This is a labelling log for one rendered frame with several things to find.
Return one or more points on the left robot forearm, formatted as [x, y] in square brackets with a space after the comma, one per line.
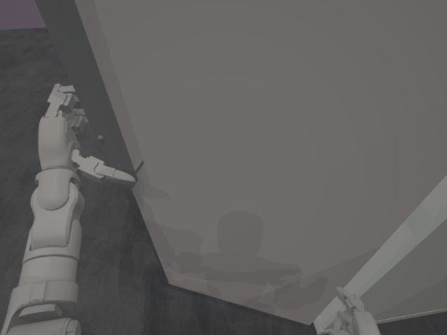
[47, 281]

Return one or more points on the handle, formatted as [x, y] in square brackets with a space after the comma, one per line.
[68, 34]

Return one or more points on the right robot hand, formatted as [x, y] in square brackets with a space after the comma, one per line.
[361, 323]

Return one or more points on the robot left upper arm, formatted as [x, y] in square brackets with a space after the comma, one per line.
[63, 326]

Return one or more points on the fridge door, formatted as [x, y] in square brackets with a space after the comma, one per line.
[284, 141]

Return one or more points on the left robot hand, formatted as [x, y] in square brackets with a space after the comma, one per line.
[56, 140]

